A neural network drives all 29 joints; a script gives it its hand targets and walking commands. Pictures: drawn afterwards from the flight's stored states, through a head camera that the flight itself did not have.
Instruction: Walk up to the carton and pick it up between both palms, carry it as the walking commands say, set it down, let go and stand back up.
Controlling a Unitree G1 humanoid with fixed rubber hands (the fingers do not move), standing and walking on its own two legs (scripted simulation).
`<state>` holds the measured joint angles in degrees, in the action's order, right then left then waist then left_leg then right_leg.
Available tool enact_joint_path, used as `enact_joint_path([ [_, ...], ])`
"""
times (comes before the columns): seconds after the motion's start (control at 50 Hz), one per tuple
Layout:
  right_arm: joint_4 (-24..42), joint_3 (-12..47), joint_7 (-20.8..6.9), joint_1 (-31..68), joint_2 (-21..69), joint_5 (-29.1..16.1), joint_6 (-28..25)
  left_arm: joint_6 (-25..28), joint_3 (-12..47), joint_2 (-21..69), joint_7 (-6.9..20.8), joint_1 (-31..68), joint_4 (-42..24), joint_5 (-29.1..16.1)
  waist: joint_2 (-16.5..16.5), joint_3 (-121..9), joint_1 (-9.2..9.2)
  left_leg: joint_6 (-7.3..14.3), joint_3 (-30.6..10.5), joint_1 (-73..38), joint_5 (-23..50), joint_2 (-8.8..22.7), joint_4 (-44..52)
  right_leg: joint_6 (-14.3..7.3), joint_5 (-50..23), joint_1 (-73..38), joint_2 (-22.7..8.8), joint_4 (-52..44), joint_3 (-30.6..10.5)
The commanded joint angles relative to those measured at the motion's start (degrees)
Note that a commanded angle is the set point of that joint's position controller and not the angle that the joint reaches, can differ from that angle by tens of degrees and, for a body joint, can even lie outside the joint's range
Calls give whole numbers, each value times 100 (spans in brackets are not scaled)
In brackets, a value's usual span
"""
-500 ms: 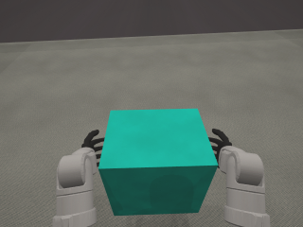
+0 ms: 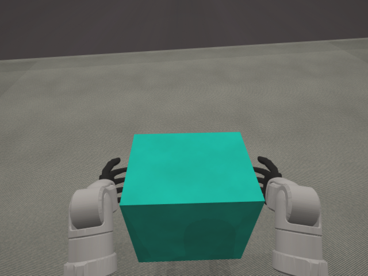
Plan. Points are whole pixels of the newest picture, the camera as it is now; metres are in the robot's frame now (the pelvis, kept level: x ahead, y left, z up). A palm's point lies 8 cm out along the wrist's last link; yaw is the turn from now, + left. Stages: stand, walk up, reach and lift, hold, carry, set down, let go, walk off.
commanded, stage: carry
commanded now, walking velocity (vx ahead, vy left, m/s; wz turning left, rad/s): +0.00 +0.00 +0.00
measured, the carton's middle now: (188, 197) +0.30 +0.01 +0.03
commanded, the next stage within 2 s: hold in 0.72 s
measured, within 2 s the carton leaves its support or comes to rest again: neither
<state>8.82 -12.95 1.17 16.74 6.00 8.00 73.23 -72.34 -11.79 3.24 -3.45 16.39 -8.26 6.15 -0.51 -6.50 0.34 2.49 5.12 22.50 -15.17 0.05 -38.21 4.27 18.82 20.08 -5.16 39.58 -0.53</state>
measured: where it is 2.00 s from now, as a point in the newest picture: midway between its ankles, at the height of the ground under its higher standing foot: outside the picture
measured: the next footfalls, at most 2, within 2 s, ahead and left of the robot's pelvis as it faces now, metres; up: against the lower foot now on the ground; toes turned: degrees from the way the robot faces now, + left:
none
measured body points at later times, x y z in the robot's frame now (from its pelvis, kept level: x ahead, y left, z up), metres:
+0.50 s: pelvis +0.00 +0.00 +0.00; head -0.03 -0.01 +0.45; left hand +0.29 +0.18 +0.09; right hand +0.29 -0.17 +0.08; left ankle +0.06 +0.10 -0.72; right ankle +0.02 -0.16 -0.72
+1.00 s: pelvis -0.01 -0.02 +0.00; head -0.04 -0.02 +0.45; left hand +0.27 +0.17 +0.04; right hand +0.29 -0.17 +0.03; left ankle +0.06 +0.10 -0.72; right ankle +0.03 -0.16 -0.72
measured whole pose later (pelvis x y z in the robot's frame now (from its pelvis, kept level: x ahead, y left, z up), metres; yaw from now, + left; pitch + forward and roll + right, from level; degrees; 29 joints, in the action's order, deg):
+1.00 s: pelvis -0.01 -0.02 +0.00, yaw +3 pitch -4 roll +0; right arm -9.7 -14.4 -2.6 12.6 5.9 11.2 45.0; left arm -45.4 -11.5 5.2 -1.7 12.9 9.5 10.9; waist -0.4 0.2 0.3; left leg 1.2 1.5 19.0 -12.8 -0.2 -35.9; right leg 1.9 18.1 15.4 -2.4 37.6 -1.5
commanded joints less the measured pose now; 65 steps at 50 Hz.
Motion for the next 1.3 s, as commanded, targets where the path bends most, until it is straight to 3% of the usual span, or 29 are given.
enact_joint_path([
  [0.0, 828, 4394, -1256, 3393, 5296, -2642, -236, 185, 4234, 5428, 1489, 3735, -1210, -2506, 46, -1625, -4, 13, -897, -521, 355, 854, 1250, -372, -726, -263, -239, -967, -217],
  [0.04, 815, 4384, -1248, 3297, 5276, -2633, -235, 175, 4224, 5400, 1484, 3660, -1178, -2501, 99, -1685, -12, 12, -896, -554, 415, 803, 1169, -410, -769, -263, -238, -989, -249],
  [0.08, 838, 4385, -1254, 3283, 5265, -2623, -248, 195, 4250, 5432, 1481, 3688, -1206, -2502, -61, -1661, 0, 59, -973, -575, 549, 888, 1240, -388, -693, -236, -201, -911, -183],
  [0.24, 993, 4422, -1228, 3373, 5255, -2663, -281, 212, 4228, 5410, 1475, 3629, -1238, -2486, 145, -1741, -17, 68, -925, -607, 500, 798, 1139, -429, -859, -339, -222, -974, -272],
  [0.28, 1098, 4442, -1225, 3453, 5268, -2696, -292, 218, 4335, 5422, 1460, 3784, -1401, -2548, -43, -1744, -14, 76, -971, -601, 477, 830, 1202, -418, -738, -302, -153, -914, -220],
  [0.3, 1058, 4422, -1225, 3473, 5275, -2685, -277, 205, 4284, 5440, 1468, 3724, -1290, -2535, 123, -1714, -16, 72, -978, -605, 418, 832, 1209, -428, -710, -301, -144, -934, -210],
  [0.34, 1022, 4414, -1218, 3371, 5291, -2680, -272, 211, 4305, 5430, 1452, 3713, -1366, -2520, 21, -1716, -15, 68, -944, -639, 466, 826, 1190, -432, -742, -288, -155, -946, -213],
  [0.4, 1093, 4455, -1222, 3464, 5321, -2724, -282, 223, 4285, 5419, 1456, 3763, -1410, -2533, 241, -1669, -27, 67, -904, -596, 345, 748, 1143, -452, -730, -289, -182, -1012, -265],
  [0.58, 1036, 4372, -1213, 3332, 5290, -2659, -333, 252, 4289, 5430, 1447, 3688, -1347, -2506, 88, -1700, -22, 117, -933, -648, 687, 796, 1119, -463, -849, -317, -128, -928, -232],
  [0.6, 1010, 4393, -1203, 3266, 5292, -2669, -327, 260, 4256, 5375, 1448, 3621, -1378, -2497, 218, -1746, -25, 144, -989, -629, 525, 804, 1173, -475, -734, -398, -104, -930, -215],
  [0.62, 1042, 4386, -1215, 3364, 5316, -2685, -346, 279, 4300, 5405, 1440, 3760, -1438, -2521, 62, -1734, -28, 135, -950, -603, 413, 785, 1196, -465, -757, -384, -109, -932, -216],
  [0.66, 1026, 4407, -1220, 3350, 5307, -2695, -350, 279, 4273, 5393, 1443, 3651, -1342, -2475, 194, -1664, -18, 137, -1001, -594, 301, 808, 1256, -473, -636, -317, -86, -910, -201],
  [0.7, 1029, 4395, -1219, 3343, 5347, -2686, -355, 282, 4294, 5418, 1436, 3695, -1418, -2497, 115, -1665, -25, 139, -933, -604, 478, 780, 1197, -484, -752, -382, -101, -951, -218],
  [0.72, -982, 2385, -1262, 1898, 3544, -675, -1385, 1335, 2283, 4535, 1385, 2136, 592, -486, 295, 578, -63, -170, -1012, -1608, 138, -328, 1590, -725, 10, -106, 996, -1703, -242],
  [0.74, -2992, 1538, -1277, 1980, 3754, -304, -1763, 1713, 1968, 4647, 1407, 2185, 2603, -219, 341, 258, -127, -175, -1105, -1875, 633, -276, 1517, -755, -304, -252, 1051, -1657, -237],
  [0.78, -1949, 2489, -1453, 2323, 4211, -645, -2736, 2676, 3091, 5318, 1458, 3023, 1817, -610, 71, -624, -201, -285, -1351, -2399, 1309, -276, 1444, -860, -894, -225, 1104, -1450, -252],
  [0.82, -1015, 3489, -1663, 2831, 4992, -1103, -3215, 3115, 4145, 6202, 1654, 3492, 722, -1279, 27, -2165, -192, -336, -1320, -3193, 2708, -301, 1150, -756, -1807, -518, 1239, -1313, -257],
  [0.86, -224, 3995, -1705, 3619, 5099, -1408, -3461, 3268, 4535, 6309, 1698, 3923, 142, -1594, 9, -3171, -218, -346, -1319, -3540, 3385, -220, 916, -653, -1978, -693, 1276, -1273, -293],
  [0.9, -324, 4027, -1682, 3657, 5004, -1428, -3485, 3309, 4569, 6123, 1700, 3901, 96, -1615, 77, -3189, -265, -356, -1306, -3422, 3125, -238, 942, -610, -1916, -708, 1257, -1287, -333],
  [0.94, -789, 3811, -1686, 3567, 4899, -1289, -3465, 3337, 4530, 5962, 1739, 4228, 233, -1597, 25, -2713, -398, -365, -1275, -3051, 2106, -291, 1086, -650, -1447, -572, 1197, -1337, -338],
  [1.0, -1698, 3336, -1713, 3437, 4872, -983, -3366, 3235, 4007, 5775, 1830, 3884, 1206, -1240, 193, -1438, -346, -316, -1192, -2451, 644, -338, 1357, -693, -304, -233, 1104, -1564, -358],
  [1.08, -2100, 2915, -1734, 4075, 4782, -783, -3409, 3209, 3370, 5558, 1943, 4008, 2039, -916, 359, -574, -225, -220, -1114, -1929, -911, -311, 1626, -692, 879, -102, 1037, -1726, -408],
  [1.1, -2151, 2873, -1743, 4300, 4763, -764, -3424, 3201, 3109, 5488, 1966, 3944, 2272, -779, 333, -390, -87, -195, -1050, -1829, -1043, -344, 1631, -691, 1044, -105, 996, -1788, -431],
  [1.14, -2239, 2776, -1723, 4480, 4971, -762, -3495, 3258, 3090, 5589, 2070, 4254, 2396, -817, 229, -427, -104, -218, -939, -1902, -1041, -404, 1527, -734, 1184, -12, 900, -1905, -536],
  [1.16, -2165, 2841, -1719, 4746, 5119, -798, -3548, 3304, 3076, 5660, 2137, 4386, 2468, -855, 468, -617, -83, -208, -856, -1974, -913, -461, 1407, -703, 1289, 23, 875, -1968, -557],
  [1.18, -2148, 2903, -1713, 4758, 5257, -853, -3589, 3359, 3175, 5718, 2173, 4458, 2382, -925, 466, -922, -63, -222, -839, -2176, -628, -471, 1333, -697, 1099, 31, 827, -1998, -591],
  [1.2, -1999, 3327, -1716, 4796, 6245, -920, -3524, 3325, 2948, 5924, 2255, 4574, 2720, -816, 854, -1039, 82, 57, -787, -2266, -491, -451, 1158, -652, 1419, -64, 686, -2257, -778],
  [1.22, -2123, 3291, -1692, 4887, 6277, -939, -3524, 3338, 2827, 5850, 2280, 4643, 2821, -770, 915, -941, 180, 77, -757, -2265, -437, -476, 1075, -621, 1555, 29, 657, -2295, -819],
  [1.28, -2527, 3097, -1719, 4866, 6303, -930, -3588, 3411, 2631, 5767, 2351, 4711, 3078, -660, 837, -868, 228, 65, -760, -2269, -382, -471, 1040, -586, 1424, 193, 640, -2242, -785],
])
